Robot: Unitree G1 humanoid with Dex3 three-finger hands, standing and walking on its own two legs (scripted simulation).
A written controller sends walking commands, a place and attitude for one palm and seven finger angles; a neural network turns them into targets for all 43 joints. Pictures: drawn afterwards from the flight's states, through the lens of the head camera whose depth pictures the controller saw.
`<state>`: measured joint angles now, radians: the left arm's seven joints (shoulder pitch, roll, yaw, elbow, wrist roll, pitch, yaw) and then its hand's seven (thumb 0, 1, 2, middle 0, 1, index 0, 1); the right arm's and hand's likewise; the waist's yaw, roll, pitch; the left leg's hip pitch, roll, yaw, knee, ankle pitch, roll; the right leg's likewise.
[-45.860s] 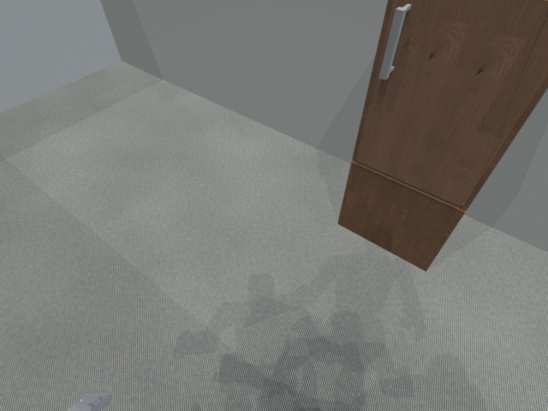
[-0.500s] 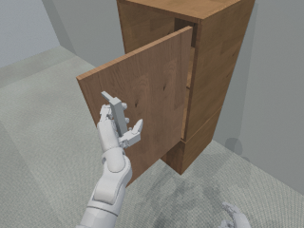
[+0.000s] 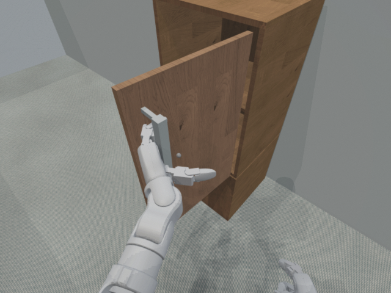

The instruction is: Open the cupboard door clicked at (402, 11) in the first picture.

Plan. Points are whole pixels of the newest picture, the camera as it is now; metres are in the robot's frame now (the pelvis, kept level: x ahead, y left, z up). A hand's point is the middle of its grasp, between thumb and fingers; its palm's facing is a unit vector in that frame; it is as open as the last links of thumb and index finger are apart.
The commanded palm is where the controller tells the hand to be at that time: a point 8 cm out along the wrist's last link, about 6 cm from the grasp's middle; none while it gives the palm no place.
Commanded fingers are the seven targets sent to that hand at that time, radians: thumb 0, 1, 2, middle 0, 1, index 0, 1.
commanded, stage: slide the hand sideways off the handle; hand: left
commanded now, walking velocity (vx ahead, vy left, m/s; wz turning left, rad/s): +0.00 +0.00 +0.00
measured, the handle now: (157, 145) +0.39 +0.11 +0.11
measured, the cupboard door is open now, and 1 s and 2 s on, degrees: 85 87 87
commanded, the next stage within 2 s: draw the hand back to the body in 1.30 s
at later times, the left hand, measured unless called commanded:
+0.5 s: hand (175, 167) +0.33 +0.06 +0.11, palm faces -0.03 -1.00 +0.01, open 16.1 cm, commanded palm +0.29 +0.13 +0.11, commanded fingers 0.00 -0.50 0.30 -0.15 -0.30 -0.15 -0.30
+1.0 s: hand (149, 190) +0.28 +0.11 +0.11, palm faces +0.03 -1.00 -0.04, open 16.2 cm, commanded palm +0.24 +0.17 +0.11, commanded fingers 0.00 -0.50 0.30 -0.15 -0.30 -0.15 -0.30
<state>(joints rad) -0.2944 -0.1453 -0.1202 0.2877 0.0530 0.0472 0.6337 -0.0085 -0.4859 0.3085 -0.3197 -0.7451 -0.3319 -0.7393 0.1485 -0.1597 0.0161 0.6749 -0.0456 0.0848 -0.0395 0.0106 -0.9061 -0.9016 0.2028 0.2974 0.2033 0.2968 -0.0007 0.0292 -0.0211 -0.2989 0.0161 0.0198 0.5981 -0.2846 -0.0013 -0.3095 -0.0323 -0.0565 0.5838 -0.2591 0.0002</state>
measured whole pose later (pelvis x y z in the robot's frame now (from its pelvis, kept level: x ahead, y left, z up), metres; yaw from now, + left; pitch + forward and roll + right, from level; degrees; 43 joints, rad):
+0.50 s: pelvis +0.00 +0.01 +0.00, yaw -1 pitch -1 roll +0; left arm -0.19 0.02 -0.11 0.20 -0.09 -0.03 0.13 -0.01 -0.50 0.30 -0.18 -0.34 -0.18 -0.33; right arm 0.21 -0.19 0.05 0.61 0.02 -0.01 -0.03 0.01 -0.91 -0.90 0.20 0.30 0.20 0.30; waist 0.01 0.03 -0.01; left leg -0.29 0.01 0.04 0.60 -0.29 0.01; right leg -0.32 -0.04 -0.03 0.61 -0.26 0.01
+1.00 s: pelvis +0.03 -0.02 +0.00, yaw +0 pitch -1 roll +0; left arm 0.23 0.13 0.00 -0.19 -0.15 -0.02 -0.04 -0.01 -0.50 0.30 -0.19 -0.31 -0.17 -0.31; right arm 0.18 -0.22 0.04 0.55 0.02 -0.06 -0.05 0.01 -0.91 -0.90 0.20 0.30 0.20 0.30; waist 0.03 0.05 -0.02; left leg -0.25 0.04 0.00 0.59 -0.33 -0.03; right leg -0.27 -0.01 -0.07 0.60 -0.32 -0.03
